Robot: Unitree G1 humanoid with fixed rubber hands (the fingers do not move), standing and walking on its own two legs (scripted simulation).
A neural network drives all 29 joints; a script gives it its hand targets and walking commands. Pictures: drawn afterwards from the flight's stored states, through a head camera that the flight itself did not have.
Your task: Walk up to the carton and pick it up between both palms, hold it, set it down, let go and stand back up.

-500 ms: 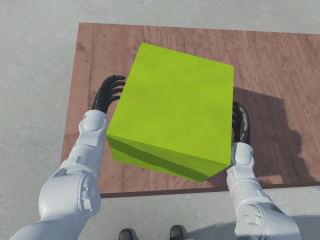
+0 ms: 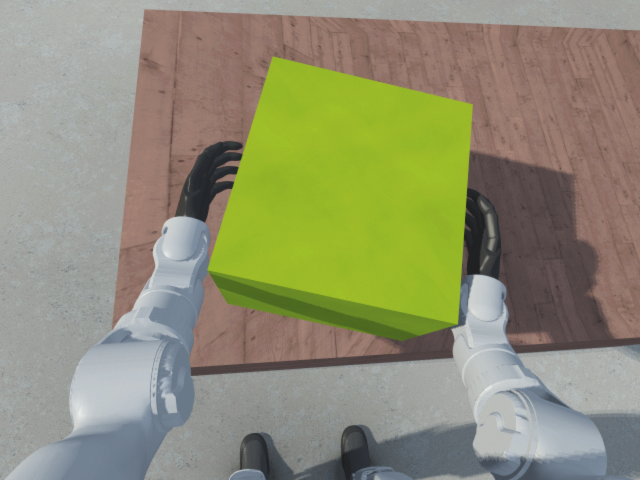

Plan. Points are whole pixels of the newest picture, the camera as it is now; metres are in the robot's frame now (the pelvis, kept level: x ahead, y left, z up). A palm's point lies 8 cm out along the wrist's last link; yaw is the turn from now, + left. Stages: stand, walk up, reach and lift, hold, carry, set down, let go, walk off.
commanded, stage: set down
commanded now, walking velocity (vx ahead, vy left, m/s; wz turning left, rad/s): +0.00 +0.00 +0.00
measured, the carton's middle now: (342, 210) +0.46 -0.05 -0.09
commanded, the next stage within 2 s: none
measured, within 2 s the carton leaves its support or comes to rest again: rests again in 0.94 s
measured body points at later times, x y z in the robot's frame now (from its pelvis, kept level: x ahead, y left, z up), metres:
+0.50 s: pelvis -0.03 +0.01 -0.01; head +0.10 +0.06 +0.41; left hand +0.48 +0.16 +0.01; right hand +0.37 -0.20 -0.01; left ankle -0.03 +0.11 -0.73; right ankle -0.04 -0.15 -0.73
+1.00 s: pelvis -0.08 +0.00 -0.02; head +0.03 +0.05 +0.42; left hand +0.42 +0.16 +0.03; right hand +0.32 -0.20 +0.01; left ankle -0.03 +0.11 -0.73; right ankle -0.04 -0.15 -0.73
